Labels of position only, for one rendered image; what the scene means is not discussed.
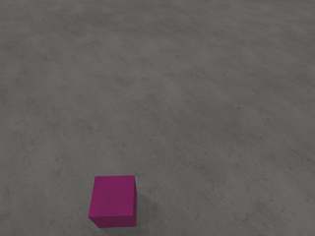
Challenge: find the carton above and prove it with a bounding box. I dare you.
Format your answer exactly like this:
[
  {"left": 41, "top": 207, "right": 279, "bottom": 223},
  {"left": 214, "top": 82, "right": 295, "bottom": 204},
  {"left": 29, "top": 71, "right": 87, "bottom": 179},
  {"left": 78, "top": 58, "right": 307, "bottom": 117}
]
[{"left": 89, "top": 175, "right": 137, "bottom": 228}]

